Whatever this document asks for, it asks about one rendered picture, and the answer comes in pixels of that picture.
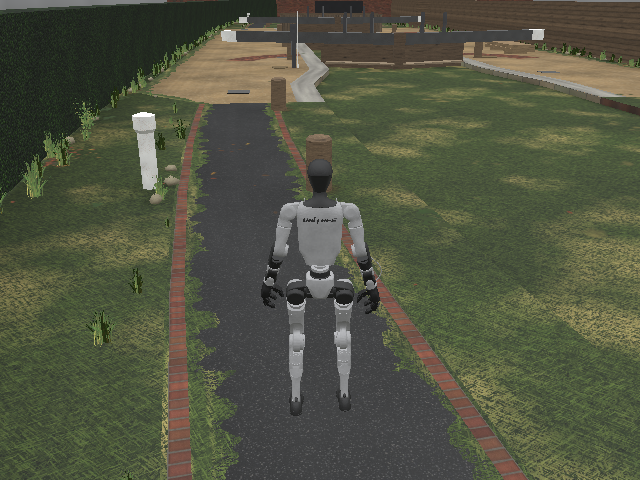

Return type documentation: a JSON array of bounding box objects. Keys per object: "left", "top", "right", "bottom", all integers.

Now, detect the left robot foot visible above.
[{"left": 289, "top": 390, "right": 304, "bottom": 416}]

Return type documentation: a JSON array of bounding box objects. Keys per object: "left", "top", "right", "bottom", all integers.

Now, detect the left robot forearm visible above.
[{"left": 263, "top": 242, "right": 283, "bottom": 286}]

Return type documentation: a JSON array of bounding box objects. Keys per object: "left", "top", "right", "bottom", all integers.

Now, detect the right robot forearm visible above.
[{"left": 357, "top": 242, "right": 377, "bottom": 290}]

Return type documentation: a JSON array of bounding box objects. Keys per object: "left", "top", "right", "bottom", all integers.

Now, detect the left robot upper arm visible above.
[{"left": 273, "top": 202, "right": 299, "bottom": 257}]

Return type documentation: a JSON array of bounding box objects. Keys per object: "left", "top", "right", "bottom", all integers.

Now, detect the right robot upper arm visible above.
[{"left": 341, "top": 202, "right": 367, "bottom": 258}]

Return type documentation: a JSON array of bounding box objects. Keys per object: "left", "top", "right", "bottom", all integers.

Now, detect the humanoid robot torso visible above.
[{"left": 296, "top": 198, "right": 344, "bottom": 299}]

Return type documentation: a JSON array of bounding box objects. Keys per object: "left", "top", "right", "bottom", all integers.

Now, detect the left robot hand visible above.
[{"left": 261, "top": 282, "right": 284, "bottom": 308}]

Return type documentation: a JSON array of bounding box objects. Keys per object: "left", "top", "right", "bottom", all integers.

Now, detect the right robot hand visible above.
[{"left": 357, "top": 286, "right": 380, "bottom": 314}]

